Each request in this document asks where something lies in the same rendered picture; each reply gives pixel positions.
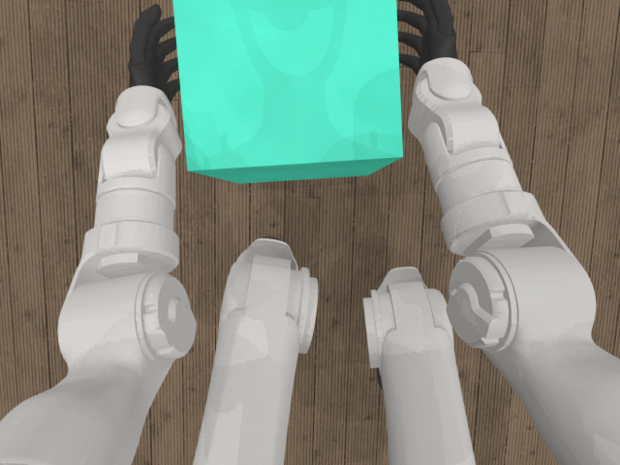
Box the robot left forearm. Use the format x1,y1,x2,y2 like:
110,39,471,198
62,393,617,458
58,85,182,361

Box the carton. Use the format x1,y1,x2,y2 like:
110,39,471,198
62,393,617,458
172,0,403,184

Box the left robot thigh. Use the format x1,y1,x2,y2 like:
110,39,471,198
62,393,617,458
193,255,318,465

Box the robot right forearm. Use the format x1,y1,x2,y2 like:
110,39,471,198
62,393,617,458
408,57,596,300

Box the robot thigh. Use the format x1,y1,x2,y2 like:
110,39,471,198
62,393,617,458
363,281,476,465
193,255,318,465

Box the right robot hand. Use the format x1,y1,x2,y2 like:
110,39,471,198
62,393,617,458
397,0,457,75

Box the robot right upper arm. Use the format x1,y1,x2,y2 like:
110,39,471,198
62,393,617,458
446,246,620,465

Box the right robot thigh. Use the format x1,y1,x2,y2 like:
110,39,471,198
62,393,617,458
363,281,476,465

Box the left robot hand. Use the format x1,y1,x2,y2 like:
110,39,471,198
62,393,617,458
128,4,180,102

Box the robot left upper arm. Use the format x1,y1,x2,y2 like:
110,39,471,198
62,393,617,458
0,271,197,465

